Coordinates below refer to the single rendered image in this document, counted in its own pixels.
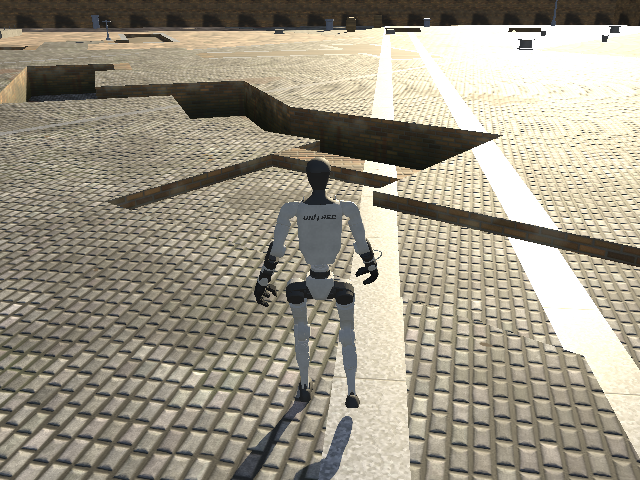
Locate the right robot forearm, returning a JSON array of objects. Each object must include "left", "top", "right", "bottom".
[{"left": 359, "top": 238, "right": 377, "bottom": 271}]

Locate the left robot hand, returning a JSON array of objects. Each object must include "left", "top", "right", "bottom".
[{"left": 254, "top": 281, "right": 277, "bottom": 307}]

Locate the left robot forearm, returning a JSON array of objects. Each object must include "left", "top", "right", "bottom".
[{"left": 257, "top": 241, "right": 279, "bottom": 286}]

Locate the robot right upper arm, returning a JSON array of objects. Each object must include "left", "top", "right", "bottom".
[{"left": 340, "top": 200, "right": 370, "bottom": 255}]

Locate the right robot foot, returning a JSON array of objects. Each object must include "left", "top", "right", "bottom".
[{"left": 345, "top": 392, "right": 360, "bottom": 408}]

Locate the right robot hand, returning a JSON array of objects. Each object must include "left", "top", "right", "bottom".
[{"left": 355, "top": 267, "right": 379, "bottom": 285}]

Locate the right robot shin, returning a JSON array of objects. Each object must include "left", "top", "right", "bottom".
[{"left": 342, "top": 329, "right": 357, "bottom": 396}]

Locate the robot left upper arm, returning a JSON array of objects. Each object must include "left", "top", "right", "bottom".
[{"left": 270, "top": 201, "right": 299, "bottom": 258}]

